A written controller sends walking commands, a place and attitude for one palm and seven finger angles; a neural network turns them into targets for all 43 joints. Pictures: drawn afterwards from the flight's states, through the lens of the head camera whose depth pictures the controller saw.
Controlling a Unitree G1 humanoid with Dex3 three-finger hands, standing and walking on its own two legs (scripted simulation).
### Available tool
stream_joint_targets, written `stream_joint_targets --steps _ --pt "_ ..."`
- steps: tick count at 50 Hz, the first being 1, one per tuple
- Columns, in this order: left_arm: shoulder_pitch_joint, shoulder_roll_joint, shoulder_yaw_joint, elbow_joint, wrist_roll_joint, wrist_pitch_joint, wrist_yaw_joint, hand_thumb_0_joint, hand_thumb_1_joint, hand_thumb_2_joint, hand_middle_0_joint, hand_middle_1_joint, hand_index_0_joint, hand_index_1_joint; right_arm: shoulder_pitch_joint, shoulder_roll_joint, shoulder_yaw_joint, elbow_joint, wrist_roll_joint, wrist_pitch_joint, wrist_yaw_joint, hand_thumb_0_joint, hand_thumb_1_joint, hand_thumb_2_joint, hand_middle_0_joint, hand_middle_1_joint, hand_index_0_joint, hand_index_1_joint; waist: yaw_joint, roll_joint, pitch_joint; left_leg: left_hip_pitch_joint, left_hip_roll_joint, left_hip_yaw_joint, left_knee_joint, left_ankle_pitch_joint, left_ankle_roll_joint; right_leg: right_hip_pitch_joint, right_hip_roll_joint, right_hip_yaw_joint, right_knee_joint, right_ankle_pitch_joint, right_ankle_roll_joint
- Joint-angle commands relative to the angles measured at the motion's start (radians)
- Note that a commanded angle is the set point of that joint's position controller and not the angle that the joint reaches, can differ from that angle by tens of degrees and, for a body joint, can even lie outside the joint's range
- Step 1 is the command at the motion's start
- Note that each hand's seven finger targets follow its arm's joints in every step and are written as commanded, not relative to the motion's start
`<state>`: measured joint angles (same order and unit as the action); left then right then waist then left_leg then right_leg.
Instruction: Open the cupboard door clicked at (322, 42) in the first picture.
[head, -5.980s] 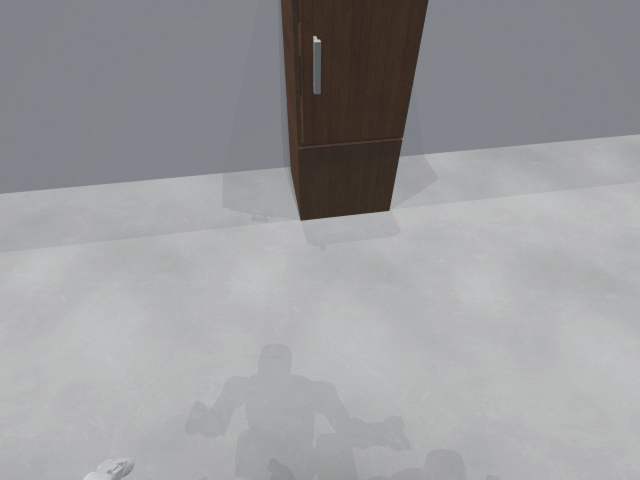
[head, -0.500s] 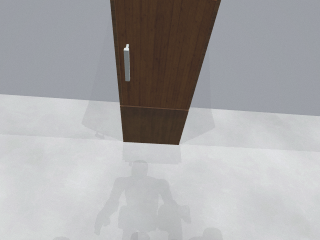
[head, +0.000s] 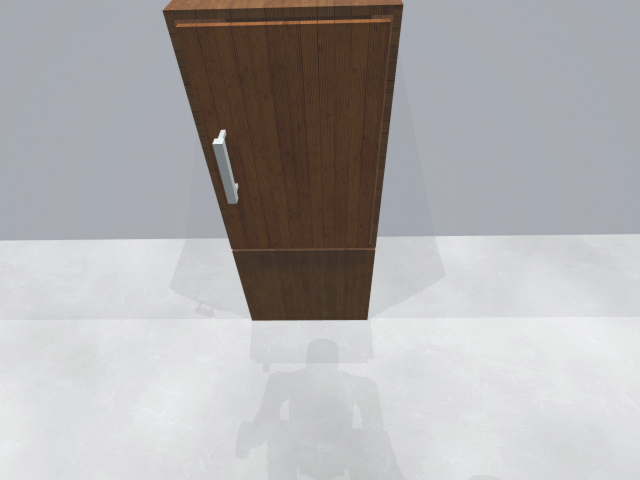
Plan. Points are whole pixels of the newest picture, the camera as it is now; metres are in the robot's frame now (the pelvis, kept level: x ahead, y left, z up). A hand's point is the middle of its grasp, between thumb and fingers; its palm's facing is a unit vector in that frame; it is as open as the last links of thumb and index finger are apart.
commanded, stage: take the last steps up to it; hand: left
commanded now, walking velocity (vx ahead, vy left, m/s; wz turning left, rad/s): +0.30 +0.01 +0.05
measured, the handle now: (227, 167) +0.76 +0.24 -0.04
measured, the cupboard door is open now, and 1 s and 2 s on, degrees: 0 0 0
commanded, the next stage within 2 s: come to a stop and stand still in 0.44 s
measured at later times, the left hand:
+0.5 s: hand out of the picture +0.07 +0.20 -0.18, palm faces +0.13 -0.98 -0.13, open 7.4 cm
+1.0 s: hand (212, 386) +0.30 +0.20 -0.16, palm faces +0.03 -0.97 -0.25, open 7.4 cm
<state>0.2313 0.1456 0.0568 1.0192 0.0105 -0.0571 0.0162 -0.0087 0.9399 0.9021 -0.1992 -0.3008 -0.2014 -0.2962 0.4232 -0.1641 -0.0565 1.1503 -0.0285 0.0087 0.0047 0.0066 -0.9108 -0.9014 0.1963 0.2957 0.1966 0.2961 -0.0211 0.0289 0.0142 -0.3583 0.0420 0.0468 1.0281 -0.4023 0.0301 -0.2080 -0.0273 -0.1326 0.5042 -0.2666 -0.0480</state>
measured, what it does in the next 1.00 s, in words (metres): walks ahead: left foot, then right foot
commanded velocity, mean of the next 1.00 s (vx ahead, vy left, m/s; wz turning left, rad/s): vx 0.02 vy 0.01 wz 0.01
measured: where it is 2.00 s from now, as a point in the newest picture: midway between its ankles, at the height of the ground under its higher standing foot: outside the picture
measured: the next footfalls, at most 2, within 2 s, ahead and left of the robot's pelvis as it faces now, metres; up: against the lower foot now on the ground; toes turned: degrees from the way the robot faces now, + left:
left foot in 0.40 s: +0.26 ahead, +0.15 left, +0.00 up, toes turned +9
right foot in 0.78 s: +0.31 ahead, -0.08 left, +0.00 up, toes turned -5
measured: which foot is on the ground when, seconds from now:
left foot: up 0.00-0.38, down 0.40-0.80, up 0.82-1.00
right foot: down 0.00-0.40, up 0.42-0.76, down 0.78-1.00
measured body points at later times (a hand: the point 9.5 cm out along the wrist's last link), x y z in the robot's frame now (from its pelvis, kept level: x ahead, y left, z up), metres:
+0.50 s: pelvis +0.17 +0.05 -0.01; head +0.20 +0.07 +0.44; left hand +0.07 +0.25 -0.17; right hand +0.29 -0.16 -0.15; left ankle +0.22 +0.14 -0.74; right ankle +0.07 -0.07 -0.66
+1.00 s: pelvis +0.21 +0.02 +0.00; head +0.25 +0.00 +0.44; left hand +0.30 +0.25 -0.14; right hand +0.23 -0.21 -0.17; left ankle +0.16 +0.15 -0.68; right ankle +0.27 -0.08 -0.74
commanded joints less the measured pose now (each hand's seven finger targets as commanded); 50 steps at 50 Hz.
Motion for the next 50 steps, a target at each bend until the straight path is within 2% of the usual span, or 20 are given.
stream_joint_targets --steps 1,3,8,15,17,18,19,20,21,24,27,32,36,38,40,41,42,45,46,50 --pt "0.131 0.077 0.003 0.021 0.01 -0.014 0.006 0.0 0.9 0.9 -0.2 -0.3 -0.2 -0.3 -0.043 -0.011 -0.016 -0.086 -0.001 -0.024 0.005 0.0 -0.9 -0.9 0.2 0.3 0.2 0.3 0.011 -0.076 0.115 -0.21 0.079 -0.028 0.073 0.154 -0.028 -0.005 -0.258 0.239 -0.377 -0.067 -0.068" --pt "0.149 0.082 -0.004 0.034 0.009 -0.023 0.004 0.0 0.9 0.9 -0.2 -0.3 -0.2 -0.3 -0.056 -0.013 -0.014 -0.092 -0.001 -0.02 0.008 0.0 -0.9 -0.9 0.2 0.3 0.2 0.3 0.007 -0.117 0.113 -0.228 0.081 -0.011 0.032 0.195 -0.044 0.016 -0.24 0.183 -0.376 0.049 -0.071" --pt "0.215 0.102 -0.006 0.065 0.012 -0.034 0.003 0.0 0.9 0.9 -0.2 -0.3 -0.2 -0.3 -0.203 -0.031 -0.013 -0.15 0.004 -0.025 0.02 0.0 -0.9 -0.9 0.2 0.3 0.2 0.3 0.03 -0.128 0.136 -0.282 0.091 0.011 -0.117 0.236 -0.055 0.091 -0.248 0.154 -0.36 0.206 -0.098" --pt "0.283 0.122 -0.006 0.11 0.018 -0.021 0.013 0.0 0.9 0.9 -0.2 -0.3 -0.2 -0.3 -0.344 -0.023 0.004 -0.199 0.009 -0.046 0.025 0.0 -0.9 -0.9 0.2 0.3 0.2 0.3 0.066 -0.155 0.112 -0.133 0.038 0.06 -0.371 0.177 -0.019 0.173 -0.258 0.124 -0.241 0.47 -0.081" --pt "0.257 0.135 -0.001 0.111 0.013 -0.016 0.013 0.0 0.9 0.9 -0.2 -0.3 -0.2 -0.3 -0.219 -0.046 0.0 -0.159 0.005 -0.056 0.012 0.0 -0.9 -0.9 0.2 0.3 0.2 0.3 0.0 -0.12 0.044 0.08 -0.014 0.099 -0.492 0.22 -0.004 0.139 -0.22 0.069 -0.068 0.581 -0.052" --pt "0.261 0.114 -0.005 0.11 0.008 -0.014 0.013 0.0 0.9 0.9 -0.2 -0.3 -0.2 -0.3 -0.097 -0.087 -0.009 -0.121 -0.001 -0.064 0.003 0.0 -0.9 -0.9 0.2 0.3 0.2 0.3 -0.047 -0.055 -0.036 0.288 0.0 0.071 -0.559 0.303 0.007 0.067 -0.18 0.045 0.116 0.537 -0.024" --pt "0.305 0.076 -0.01 0.101 -0.003 -0.012 0.007 0.0 0.9 0.9 -0.2 -0.3 -0.2 -0.3 0.023 -0.189 -0.03 -0.097 -0.01 -0.072 -0.011 0.0 -0.9 -0.9 0.2 0.3 0.2 0.3 -0.077 0.141 -0.178 0.537 0.218 -0.17 -0.558 0.48 0.078 -0.127 -0.074 -0.021 0.359 0.196 0.028" --pt "0.304 0.043 -0.024 0.079 -0.007 -0.014 0.003 0.0 0.9 0.9 -0.2 -0.3 -0.2 -0.3 0.091 -0.25 -0.04 -0.083 0.004 -0.067 -0.021 0.0 -0.9 -0.9 0.2 0.3 0.2 0.3 -0.08 0.28 -0.244 0.643 0.406 -0.412 -0.638 0.684 0.184 -0.3 0.01 0.006 0.621 -0.329 0.048" --pt "0.249 0.073 -0.017 0.062 0.0 -0.006 0.007 0.0 0.9 0.9 -0.2 -0.3 -0.2 -0.3 0.054 -0.241 -0.037 -0.092 0.016 -0.055 -0.026 0.0 -0.9 -0.9 0.2 0.3 0.2 0.3 -0.07 0.147 -0.174 0.525 0.411 -0.366 -0.676 0.603 0.21 -0.316 -0.033 0.077 0.717 -0.34 0.028" --pt "0.172 0.033 -0.009 0.071 0.009 0.01 -0.004 0.0 0.9 0.9 -0.2 -0.3 -0.2 -0.3 -0.128 -0.108 -0.004 -0.126 0.011 -0.072 -0.031 0.0 -0.9 -0.9 0.2 0.3 0.2 0.3 -0.004 0.046 0.035 0.218 0.312 -0.195 -0.766 0.495 0.159 -0.324 -0.106 0.112 0.712 -0.156 0.048" --pt "0.213 0.005 -0.012 0.081 0.012 0.032 -0.007 0.0 0.9 0.9 -0.2 -0.3 -0.2 -0.3 -0.143 -0.077 0.01 -0.116 0.014 -0.084 -0.034 0.0 -0.9 -0.9 0.2 0.3 0.2 0.3 0.042 0.065 0.017 0.133 0.246 -0.067 -0.78 0.599 0.13 -0.219 -0.104 0.092 0.587 -0.101 0.065" --pt "0.164 0.003 -0.02 0.057 0.008 0.064 0.011 0.0 0.9 0.9 -0.2 -0.3 -0.2 -0.3 -0.187 -0.078 0.013 -0.131 0.007 -0.063 -0.045 0.0 -0.9 -0.9 0.2 0.3 0.2 0.3 0.049 0.067 0.015 0.114 0.234 -0.022 -0.719 0.815 0.122 -0.106 -0.071 0.08 0.276 -0.015 0.085" --pt "0.112 0.077 -0.005 0.018 0.01 0.077 0.013 0.0 0.9 0.9 -0.2 -0.3 -0.2 -0.3 -0.19 -0.115 -0.007 -0.123 0.008 -0.029 -0.049 0.0 -0.9 -0.9 0.2 0.3 0.2 0.3 0.048 0.096 0.042 0.134 0.234 -0.058 -0.645 0.727 0.099 -0.058 -0.05 0.065 0.104 0.022 0.075" --pt "0.105 0.116 0.004 0.005 0.014 0.069 0.014 0.0 0.9 0.9 -0.2 -0.3 -0.2 -0.3 -0.177 -0.113 -0.015 -0.122 0.012 -0.018 -0.046 0.0 -0.9 -0.9 0.2 0.3 0.2 0.3 0.052 0.042 0.029 0.119 0.176 -0.032 -0.569 0.6 0.04 0.002 -0.072 0.097 -0.013 0.27 0.062" --pt "0.08 0.189 0.011 -0.012 0.018 0.06 0.017 0.0 0.9 0.9 -0.2 -0.3 -0.2 -0.3 -0.135 -0.068 -0.015 -0.128 0.022 -0.005 -0.037 0.0 -0.9 -0.9 0.2 0.3 0.2 0.3 0.027 -0.109 -0.019 0.055 0.042 0.048 -0.426 0.262 -0.03 0.045 -0.245 0.266 -0.002 0.698 -0.039" --pt "0.073 0.213 0.014 -0.02 0.015 0.059 0.018 0.0 0.9 0.9 -0.2 -0.3 -0.2 -0.3 -0.112 -0.041 -0.013 -0.127 0.025 0.008 -0.035 0.0 -0.9 -0.9 0.2 0.3 0.2 0.3 0.025 -0.179 -0.04 0.055 -0.003 0.061 -0.327 0.037 -0.047 0.044 -0.329 0.296 -0.05 0.831 -0.11" --pt "0.071 0.218 0.018 -0.02 0.014 0.057 0.022 0.0 0.9 0.9 -0.2 -0.3 -0.2 -0.3 -0.125 -0.04 -0.015 -0.127 0.025 0.021 -0.039 0.0 -0.9 -0.9 0.2 0.3 0.2 0.3 0.04 -0.245 -0.087 0.042 -0.016 0.035 -0.184 -0.159 -0.051 0.065 -0.354 0.327 -0.089 0.88 -0.164" --pt "-0.011 0.195 0.021 -0.055 0.016 0.066 0.034 0.0 0.9 0.9 -0.2 -0.3 -0.2 -0.3 -0.15 -0.051 -0.02 -0.131 0.025 0.035 -0.038 0.0 -0.9 -0.9 0.2 0.3 0.2 0.3 0.038 -0.189 -0.078 -0.035 -0.02 -0.057 0.057 -0.163 -0.052 0.04 -0.328 0.291 -0.115 0.721 -0.189" --pt "-0.036 0.196 0.024 -0.067 0.015 0.07 0.037 0.0 0.9 0.9 -0.2 -0.3 -0.2 -0.3 -0.138 -0.052 -0.02 -0.129 0.026 0.037 -0.037 0.0 -0.9 -0.9 0.2 0.3 0.2 0.3 0.033 -0.151 -0.078 -0.038 -0.014 -0.056 0.059 -0.146 -0.056 0.042 -0.322 0.268 -0.115 0.683 -0.179" --pt "-0.036 0.209 0.035 -0.082 0.023 0.071 0.036 0.0 0.9 0.9 -0.2 -0.3 -0.2 -0.3 -0.145 -0.053 -0.017 -0.141 0.021 0.038 -0.026 0.0 -0.9 -0.9 0.2 0.3 0.2 0.3 0.048 -0.178 -0.086 -0.013 -0.017 -0.041 -0.079 -0.122 -0.07 0.041 -0.303 0.277 -0.152 0.478 -0.154"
